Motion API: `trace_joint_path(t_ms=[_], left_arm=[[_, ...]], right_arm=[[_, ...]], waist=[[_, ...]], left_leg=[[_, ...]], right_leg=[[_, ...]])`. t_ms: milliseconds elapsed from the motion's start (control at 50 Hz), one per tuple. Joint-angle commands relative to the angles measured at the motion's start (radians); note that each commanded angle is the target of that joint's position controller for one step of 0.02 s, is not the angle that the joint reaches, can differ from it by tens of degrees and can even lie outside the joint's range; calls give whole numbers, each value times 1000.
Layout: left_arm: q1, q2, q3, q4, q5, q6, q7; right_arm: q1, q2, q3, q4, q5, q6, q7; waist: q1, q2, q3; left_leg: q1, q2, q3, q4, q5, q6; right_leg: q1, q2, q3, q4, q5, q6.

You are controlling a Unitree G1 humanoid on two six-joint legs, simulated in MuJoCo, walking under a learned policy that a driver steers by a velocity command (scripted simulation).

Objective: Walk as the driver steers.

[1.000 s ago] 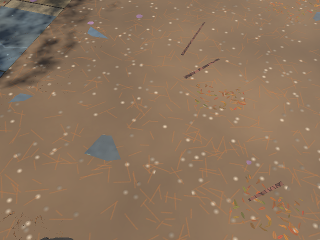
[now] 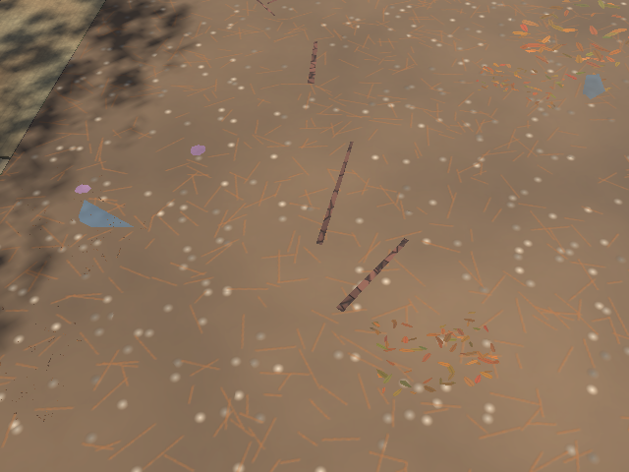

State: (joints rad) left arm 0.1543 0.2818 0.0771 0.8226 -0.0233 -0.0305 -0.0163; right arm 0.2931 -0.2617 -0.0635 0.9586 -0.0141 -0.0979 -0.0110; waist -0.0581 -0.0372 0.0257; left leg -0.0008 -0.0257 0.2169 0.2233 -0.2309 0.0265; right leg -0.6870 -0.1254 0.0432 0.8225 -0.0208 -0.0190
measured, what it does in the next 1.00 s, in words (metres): walks ahead, turning right: right foot, then left foot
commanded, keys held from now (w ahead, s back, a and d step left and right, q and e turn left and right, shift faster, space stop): w+e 0.64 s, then e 0.22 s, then q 0.14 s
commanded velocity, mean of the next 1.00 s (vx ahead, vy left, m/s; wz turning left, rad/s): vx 0.41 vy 0.00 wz -0.54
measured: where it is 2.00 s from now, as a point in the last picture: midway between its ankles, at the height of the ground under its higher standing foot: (381, 436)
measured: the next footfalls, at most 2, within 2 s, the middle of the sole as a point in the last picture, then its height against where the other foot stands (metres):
right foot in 0.18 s outside the picture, level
left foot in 0.68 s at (325, 420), level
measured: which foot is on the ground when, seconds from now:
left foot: down 0.00-0.18, up 0.20-0.66, down 0.68-1.00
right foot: up 0.00-0.16, down 0.18-0.68, up 0.70-1.00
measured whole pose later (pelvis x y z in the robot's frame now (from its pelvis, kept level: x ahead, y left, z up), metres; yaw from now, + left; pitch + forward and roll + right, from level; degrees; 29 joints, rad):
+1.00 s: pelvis +0.50 -0.09 +0.00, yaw -32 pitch +2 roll +1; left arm 0.14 0.30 0.07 0.64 0.00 0.03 0.02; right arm 0.19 -0.28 -0.06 0.85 0.00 -0.05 0.01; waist -0.05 -0.02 0.08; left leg -0.22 0.01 0.11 0.36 -0.17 0.03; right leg -0.54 -0.05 0.05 0.78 -0.25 0.04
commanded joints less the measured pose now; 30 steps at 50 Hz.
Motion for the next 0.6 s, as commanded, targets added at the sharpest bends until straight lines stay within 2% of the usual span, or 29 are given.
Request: trace_joint_path(t_ms=[20,80,120,140,160,180,200,220,240,260,280,300,320,360,400,480,540,600], left_arm=[[-101,13,-9,-94,4,-11,-22],[-151,27,-7,-139,2,-8,-40],[-116,59,8,-152,1,-4,-46],[-49,85,24,-143,-1,0,-45],[84,125,49,-113,-5,1,-41],[256,196,87,-66,-7,8,-23],[271,313,109,-55,-14,10,-5],[277,286,89,-99,0,-9,-13],[254,211,67,-93,9,-26,-18],[204,178,58,-95,6,-38,-18],[127,144,48,-110,4,-42,-17],[77,111,36,-127,11,-44,-14],[61,106,32,-137,18,-44,-10],[78,127,37,-134,10,-48,2],[113,156,45,-127,7,-47,18],[163,159,45,-115,3,-34,33],[209,157,46,-95,-2,-28,33],[223,150,45,-89,-2,-18,40]], right_arm=[[-36,-173,-37,-61,12,-2,-12],[-5,-191,-46,-49,27,22,-12],[-25,-218,-55,-59,34,36,-16],[-36,-230,-60,-65,38,45,-18],[-56,-235,-60,-72,41,54,-20],[-53,-217,-51,-83,32,52,-21],[20,-70,-9,-133,-11,32,-10],[-14,-86,1,-161,19,-15,4],[-136,-150,-16,-191,60,-44,15],[-160,-146,-12,-198,60,-60,15],[-151,-146,-16,-181,35,-62,6],[-133,-162,-27,-173,19,-52,3],[-120,-163,-31,-173,15,-37,5],[-125,-134,-27,-183,3,-15,5],[-194,-110,-19,-210,-3,-6,1],[-333,-78,-4,-254,7,-12,13],[-395,-94,-5,-285,20,-20,24],[-391,-130,-15,-296,23,-35,36]], waist=[[-4,62,65],[-3,73,74],[38,107,28],[83,123,-18],[162,115,-86],[239,60,-173],[142,-213,-226],[152,-161,-390],[186,-73,-278],[154,-27,-180],[104,35,-122],[68,25,-99],[48,11,-91],[39,19,-74],[55,17,-44],[111,-34,-14],[136,-50,-7],[124,-66,-13]], left_leg=[[-30,294,-58,-103,311,133],[82,326,-25,-35,432,113],[119,329,4,82,734,91],[119,323,15,196,880,80],[73,296,36,378,929,57],[-112,255,41,648,746,13],[-550,83,13,1012,-123,-52],[-727,-22,-252,1189,-392,-53],[-832,35,-308,1194,-303,-25],[-826,81,-303,1116,-210,-3],[-756,120,-305,1024,-147,-5],[-676,144,-310,956,-107,-11],[-625,151,-311,921,-86,-21],[-600,146,-290,829,-53,-53],[-622,127,-275,701,47,-82],[-549,66,-264,401,300,-91],[-509,41,-276,311,340,-80],[-495,32,-301,250,249,-54]], right_leg=[[6,1,-46,-111,60,-11],[-6,24,-82,-168,-23,-45],[93,82,-136,-175,-120,-82],[189,122,-163,-171,-168,-105],[367,168,-180,-219,-148,-137],[660,165,-100,-267,-117,-179],[976,-86,393,-326,-206,-325],[1102,-217,819,-510,-365,-441],[1052,-196,707,-554,-306,-375],[919,-155,562,-544,-220,-336],[772,-110,453,-543,-115,-301],[667,-77,379,-558,-20,-282],[606,-62,354,-580,24,-280],[536,-44,300,-600,109,-285],[497,-19,253,-612,126,-274],[441,43,202,-600,-1,-208],[468,21,256,-568,-60,-191],[566,-14,341,-476,-62,-179]])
